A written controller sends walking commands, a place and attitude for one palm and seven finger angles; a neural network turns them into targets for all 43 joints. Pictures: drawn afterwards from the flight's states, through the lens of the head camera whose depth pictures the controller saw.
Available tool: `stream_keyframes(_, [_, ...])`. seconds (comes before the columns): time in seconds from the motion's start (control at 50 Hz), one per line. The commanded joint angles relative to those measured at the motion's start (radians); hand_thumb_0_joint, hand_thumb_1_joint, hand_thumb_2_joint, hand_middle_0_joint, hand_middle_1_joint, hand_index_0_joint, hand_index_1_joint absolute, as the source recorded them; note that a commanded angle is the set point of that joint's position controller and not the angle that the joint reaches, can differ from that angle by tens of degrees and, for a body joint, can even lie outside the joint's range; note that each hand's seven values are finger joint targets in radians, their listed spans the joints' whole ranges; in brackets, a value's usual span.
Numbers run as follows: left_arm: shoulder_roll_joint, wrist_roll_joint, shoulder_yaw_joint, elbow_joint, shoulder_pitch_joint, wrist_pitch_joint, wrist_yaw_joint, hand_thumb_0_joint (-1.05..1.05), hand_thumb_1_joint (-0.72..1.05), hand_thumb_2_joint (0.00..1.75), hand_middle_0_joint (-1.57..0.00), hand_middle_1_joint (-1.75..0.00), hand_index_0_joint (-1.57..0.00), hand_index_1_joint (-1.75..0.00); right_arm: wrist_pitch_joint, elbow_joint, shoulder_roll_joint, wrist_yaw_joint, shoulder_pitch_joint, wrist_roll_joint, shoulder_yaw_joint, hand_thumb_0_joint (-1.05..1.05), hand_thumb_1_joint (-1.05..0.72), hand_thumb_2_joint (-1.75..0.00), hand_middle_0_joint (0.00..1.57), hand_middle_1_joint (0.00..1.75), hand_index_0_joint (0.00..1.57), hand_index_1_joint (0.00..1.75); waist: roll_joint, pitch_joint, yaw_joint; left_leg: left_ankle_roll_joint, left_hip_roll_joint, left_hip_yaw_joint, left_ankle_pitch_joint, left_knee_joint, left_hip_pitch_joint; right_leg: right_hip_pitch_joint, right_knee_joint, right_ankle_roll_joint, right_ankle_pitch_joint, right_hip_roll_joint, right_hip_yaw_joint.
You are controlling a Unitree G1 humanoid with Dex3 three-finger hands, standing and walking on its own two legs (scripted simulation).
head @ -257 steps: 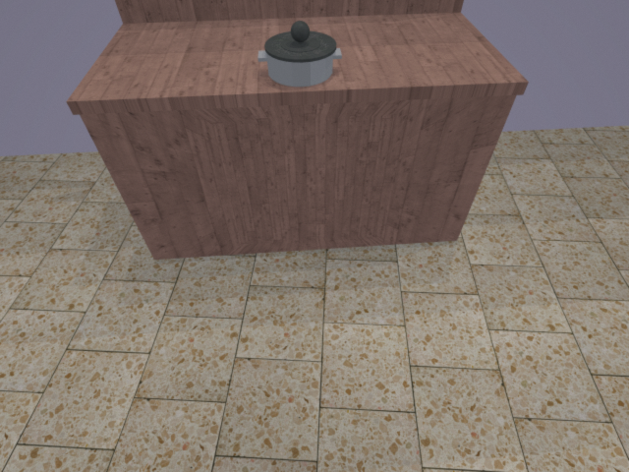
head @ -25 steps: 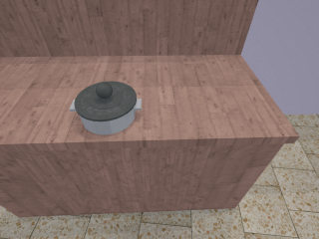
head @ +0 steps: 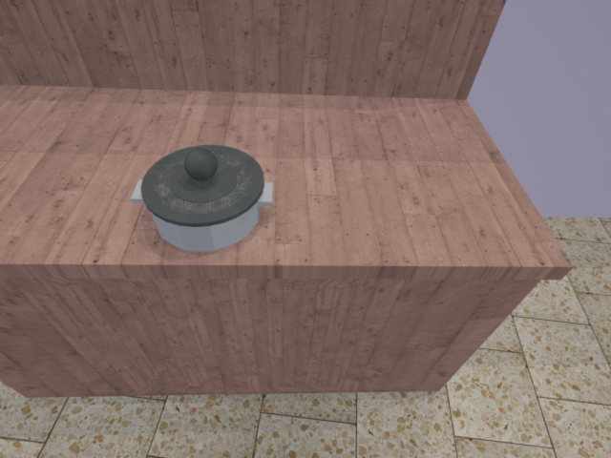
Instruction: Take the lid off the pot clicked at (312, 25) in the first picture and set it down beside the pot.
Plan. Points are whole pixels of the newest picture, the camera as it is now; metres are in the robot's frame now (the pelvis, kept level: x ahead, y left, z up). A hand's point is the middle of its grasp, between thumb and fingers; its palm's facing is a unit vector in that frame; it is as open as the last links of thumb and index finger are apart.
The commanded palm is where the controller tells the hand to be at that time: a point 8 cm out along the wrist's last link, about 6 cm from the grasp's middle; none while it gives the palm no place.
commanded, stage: look again from close up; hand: left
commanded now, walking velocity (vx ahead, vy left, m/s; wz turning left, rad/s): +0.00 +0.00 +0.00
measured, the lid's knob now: (201, 164) +0.53 +0.21 +0.08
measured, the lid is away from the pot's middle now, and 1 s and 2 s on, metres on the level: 0.00 0.00 0.00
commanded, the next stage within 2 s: shuffle to correct the standing spot in 1.02 s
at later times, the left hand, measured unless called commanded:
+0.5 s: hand out of the picture +0.05 +0.18 -0.17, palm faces +0.02 -0.98 -0.18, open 7.4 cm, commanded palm none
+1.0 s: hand out of the picture +0.08 +0.17 -0.17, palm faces +0.02 -0.98 -0.19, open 7.4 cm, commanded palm none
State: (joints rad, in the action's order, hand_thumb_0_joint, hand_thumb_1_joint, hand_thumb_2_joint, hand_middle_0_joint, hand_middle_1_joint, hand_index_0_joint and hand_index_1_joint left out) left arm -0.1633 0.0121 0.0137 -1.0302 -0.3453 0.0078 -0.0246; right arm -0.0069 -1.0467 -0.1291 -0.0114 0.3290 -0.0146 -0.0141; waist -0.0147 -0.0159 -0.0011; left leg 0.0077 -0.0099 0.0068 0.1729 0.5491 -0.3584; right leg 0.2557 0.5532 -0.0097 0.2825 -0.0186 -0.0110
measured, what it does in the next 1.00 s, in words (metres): shifts its weight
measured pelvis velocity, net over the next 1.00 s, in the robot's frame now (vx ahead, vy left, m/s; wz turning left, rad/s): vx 0.07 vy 0.00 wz -0.01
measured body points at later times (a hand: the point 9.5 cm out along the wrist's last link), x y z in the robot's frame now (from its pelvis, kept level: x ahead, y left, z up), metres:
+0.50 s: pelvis +0.05 +0.01 +0.01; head +0.06 +0.02 +0.46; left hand +0.05 +0.23 -0.15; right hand +0.08 -0.22 -0.14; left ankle +0.07 +0.11 -0.73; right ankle +0.01 -0.12 -0.73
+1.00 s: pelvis +0.07 +0.00 +0.01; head +0.09 +0.01 +0.46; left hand +0.08 +0.22 -0.15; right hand +0.08 -0.23 -0.15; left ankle +0.07 +0.11 -0.73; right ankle +0.01 -0.12 -0.73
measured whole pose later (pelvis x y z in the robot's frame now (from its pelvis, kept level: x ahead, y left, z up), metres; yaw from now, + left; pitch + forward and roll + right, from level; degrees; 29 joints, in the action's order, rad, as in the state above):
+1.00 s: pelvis +0.07 +0.00 +0.01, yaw -1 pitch -1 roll +0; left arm -0.17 0.01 0.00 -1.10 -0.27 -0.01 -0.03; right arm 0.02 -1.14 -0.15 -0.03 0.25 0.00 0.00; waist -0.03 -0.04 0.01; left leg 0.01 0.01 -0.02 0.24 0.45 -0.20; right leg 0.09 0.44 0.00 0.33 0.00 0.01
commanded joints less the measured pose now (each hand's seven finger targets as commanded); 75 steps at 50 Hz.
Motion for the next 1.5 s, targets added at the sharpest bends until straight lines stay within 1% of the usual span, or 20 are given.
stream_keyframes(0.0, [-0.093,0.003,0.018,0.04,-0.035,-0.029,-0.009,0.0,0.9,0.9,-0.2,-0.3,-0.2,-0.3,0.025,0.039,-0.107,-0.009,0.019,0.002,-0.021,0.0,-0.9,-0.9,0.2,0.3,0.2,0.3,0.052,-0.075,-0.004,0.03,-0.07,0.122,0.254,-0.175,0.032,0.109,-0.172,-0.038,0.171,0.078,0.115])
stream_keyframes(0.2, [-0.082,0.004,0.012,-0.014,-0.044,-0.041,-0.01,0.0,0.9,0.9,-0.2,-0.3,-0.2,-0.3,0.044,0.007,-0.115,-0.014,-0.022,0.01,-0.018,0.0,-0.9,-0.9,0.2,0.3,0.2,0.3,0.035,-0.026,0.007,0.039,-0.084,0.103,0.053,-0.181,0.117,0.011,-0.156,-0.024,-0.056,0.09,0.086])
stream_keyframes(0.52, [-0.109,0.002,0.012,-0.027,0.0,-0.039,-0.013,0.0,0.9,0.9,-0.2,-0.3,-0.2,-0.3,0.047,-0.022,-0.129,-0.017,-0.049,0.01,-0.011,0.0,-0.9,-0.9,0.2,0.3,0.2,0.3,0.013,-0.009,0.008,0.034,-0.08,0.068,-0.136,-0.15,0.196,-0.043,-0.164,-0.017,-0.17,0.107,0.088])
stream_keyframes(0.66, [-0.113,0.001,0.012,-0.026,0.009,-0.035,-0.013,0.0,0.9,0.9,-0.2,-0.3,-0.2,-0.3,0.045,-0.034,-0.13,-0.019,-0.05,0.01,-0.008,0.0,-0.9,-0.9,0.2,0.3,0.2,0.3,0.023,-0.037,0.008,0.032,-0.079,0.068,-0.14,-0.156,0.192,-0.05,-0.172,-0.017,-0.171,0.107,0.085])
stream_keyframes(0.78, [-0.111,0.0,0.013,-0.03,0.003,-0.038,-0.015,0.0,0.9,0.9,-0.2,-0.3,-0.2,-0.3,0.046,-0.044,-0.129,-0.022,-0.04,0.01,-0.007,0.0,-0.9,-0.9,0.2,0.3,0.2,0.3,0.016,-0.005,0.009,0.031,-0.081,0.061,-0.202,-0.142,0.227,-0.074,-0.17,-0.018,-0.223,0.111,0.081])
stream_keyframes(1.1, [-0.098,-0.001,0.011,-0.045,-0.022,-0.039,-0.019,0.0,0.9,0.9,-0.2,-0.3,-0.2,-0.3,0.043,-0.064,-0.12,-0.027,-0.017,0.012,-0.004,0.0,-0.9,-0.9,0.2,0.3,0.2,0.3,0.011,-0.025,0.006,0.029,-0.082,0.058,-0.229,-0.141,0.242,-0.093,-0.189,-0.021,-0.265,0.113,0.075])
stream_keyframes(1.12, [-0.104,-0.001,0.015,-0.042,-0.021,-0.038,-0.019,0.0,0.9,0.9,-0.2,-0.3,-0.2,-0.3,0.04,-0.062,-0.123,-0.026,-0.019,0.013,-0.005,0.0,-0.9,-0.9,0.2,0.3,0.2,0.3,0.036,-0.036,0.012,0.027,-0.077,0.056,-0.228,-0.134,0.226,-0.095,-0.183,-0.024,-0.269,0.123,0.074])
stream_keyframes(1.2, [-0.154,0.0,0.045,-0.021,-0.034,-0.027,-0.024,0.0,0.9,0.9,-0.2,-0.3,-0.2,-0.3,0.02,-0.011,-0.143,-0.023,-0.047,0.01,-0.017,0.0,-0.9,-0.9,0.2,0.3,0.2,0.3,0.011,-0.03,0.03,0.019,-0.057,0.043,-0.173,-0.06,0.13,-0.135,-0.136,-0.058,-0.326,0.185,0.11])
stream_keyframes(1.24, [-0.189,0.002,0.062,-0.007,-0.053,-0.022,-0.026,0.0,0.9,0.9,-0.2,-0.3,-0.2,-0.3,0.011,0.027,-0.143,-0.022,-0.068,0.011,-0.023,0.0,-0.9,-0.9,0.2,0.3,0.2,0.3,-0.086,-0.021,0.048,0.005,-0.019,0.01,-0.114,0.037,0.034,-0.198,-0.148,-0.094,-0.399,0.254,0.166])
stream_keyframes(1.26, [-0.202,0.005,0.071,0.001,-0.066,-0.02,-0.028,0.0,0.9,0.9,-0.2,-0.3,-0.2,-0.3,0.006,0.049,-0.145,-0.021,-0.09,0.01,-0.031,0.0,-0.9,-0.9,0.2,0.3,0.2,0.3,-0.126,-0.037,0.056,-0.009,0.004,-0.017,-0.019,0.118,-0.025,-0.208,-0.164,-0.135,-0.463,0.323,0.225])
stream_keyframes(1.28, [-0.215,0.01,0.078,0.012,-0.074,-0.019,-0.032,0.0,0.9,0.9,-0.2,-0.3,-0.2,-0.3,-0.001,0.07,-0.14,-0.02,-0.117,0.008,-0.034,0.0,-0.9,-0.9,0.2,0.3,0.2,0.3,-0.164,-0.067,0.068,-0.023,0.012,-0.03,0.206,0.197,-0.106,-0.222,-0.169,-0.191,-0.543,0.39,0.274])
stream_keyframes(1.3, [-0.217,0.02,0.082,0.022,-0.081,-0.021,-0.036,0.0,0.9,0.9,-0.2,-0.3,-0.2,-0.3,-0.005,0.093,-0.136,-0.017,-0.146,0.006,-0.038,0.0,-0.9,-0.9,0.2,0.3,0.2,0.3,-0.178,-0.08,0.079,-0.029,0.008,-0.014,0.339,0.284,-0.177,-0.238,-0.164,-0.235,-0.607,0.434,0.303])
stream_keyframes(1.32, [-0.219,0.026,0.084,0.032,-0.07,-0.022,-0.039,0.0,0.9,0.9,-0.2,-0.3,-0.2,-0.3,-0.006,0.113,-0.135,-0.015,-0.165,0.008,-0.039,0.0,-0.9,-0.9,0.2,0.3,0.2,0.3,-0.167,-0.085,0.075,-0.03,-0.007,0.015,0.376,0.323,-0.2,-0.232,-0.145,-0.249,-0.647,0.445,0.297])
stream_keyframes(1.34, [-0.225,0.025,0.086,0.045,-0.042,-0.021,-0.038,0.0,0.9,0.9,-0.2,-0.3,-0.2,-0.3,-0.008,0.124,-0.135,-0.012,-0.158,0.011,-0.042,0.0,-0.9,-0.9,0.2,0.3,0.2,0.3,-0.136,-0.072,0.063,-0.028,-0.009,0.024,0.372,0.308,-0.186,-0.226,-0.123,-0.241,-0.663,0.436,0.258])
stream_keyframes(1.36, [-0.232,0.028,0.087,0.062,-0.01,-0.023,-0.036,0.0,0.9,0.9,-0.2,-0.3,-0.2,-0.3,-0.01,0.136,-0.126,-0.006,-0.158,0.013,-0.04,0.0,-0.9,-0.9,0.2,0.3,0.2,0.3,-0.148,-0.076,0.043,-0.029,-0.01,0.009,0.346,0.243,-0.138,-0.177,-0.101,-0.212,-0.667,0.41,0.216])
stream_keyframes(1.4, [-0.233,0.022,0.077,0.087,0.056,-0.021,-0.029,0.0,0.9,0.9,-0.2,-0.3,-0.2,-0.3,-0.004,0.107,-0.107,0.002,-0.036,0.011,-0.038,0.0,-0.9,-0.9,0.2,0.3,0.2,0.3,-0.16,-0.028,-0.031,-0.024,0.042,-0.073,0.109,-0.005,0.163,-0.005,-0.019,-0.114,-0.58,0.303,0.102])
stream_keyframes(1.42, [-0.213,0.016,0.069,0.098,0.064,-0.017,-0.023,0.0,0.9,0.9,-0.2,-0.3,-0.2,-0.3,0.005,0.082,-0.136,0.002,0.043,0.003,-0.041,0.0,-0.9,-0.9,0.2,0.3,0.2,0.3,-0.077,-0.005,-0.062,-0.001,0.01,-0.044,-0.019,-0.086,0.302,0.077,0.115,-0.071,-0.433,0.218,0.044])
stream_keyframes(1.44, [-0.165,0.011,0.059,0.116,0.053,-0.011,-0.014,0.0,0.9,0.9,-0.2,-0.3,-0.2,-0.3,0.013,0.083,-0.21,0.003,0.074,-0.007,-0.056,0.0,-0.9,-0.9,0.2,0.3,0.2,0.3,0.15,0.031,-0.061,0.089,-0.179,0.21,-0.128,-0.152,0.382,0.208,0.302,-0.003,0.005,0.078,-0.054])
stream_keyframes(1.46, [-0.119,0.001,0.05,0.131,0.05,0.0,-0.017,0.0,0.9,0.9,-0.2,-0.3,-0.2,-0.3,0.005,0.101,-0.269,0.0,0.079,-0.007,-0.066,0.0,-0.9,-0.9,0.2,0.3,0.2,0.3,0.236,0.011,-0.053,0.188,-0.309,0.364,-0.118,-0.272,0.21,0.193,0.466,0.007,0.369,0.028,-0.007])
stream_keyframes(1.48, [-0.115,0.004,0.045,0.127,0.039,0.007,-0.02,0.0,0.9,0.9,-0.2,-0.3,-0.2,-0.3,0.002,0.115,-0.243,0.002,0.024,-0.014,-0.057,0.0,-0.9,-0.9,0.2,0.3,0.2,0.3,0.15,-0.038,-0.03,0.209,-0.309,0.364,0.118,-0.319,0.061,0.154,0.547,-0.017,0.363,0.049,0.02])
